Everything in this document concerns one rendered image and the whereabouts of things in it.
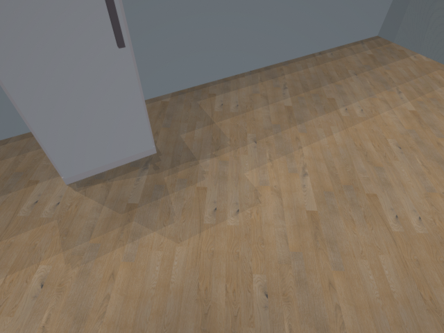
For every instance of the fridge door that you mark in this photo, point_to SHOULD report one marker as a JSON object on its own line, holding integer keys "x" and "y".
{"x": 60, "y": 62}

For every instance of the handle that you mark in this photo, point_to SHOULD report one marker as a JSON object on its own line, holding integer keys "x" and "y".
{"x": 115, "y": 23}

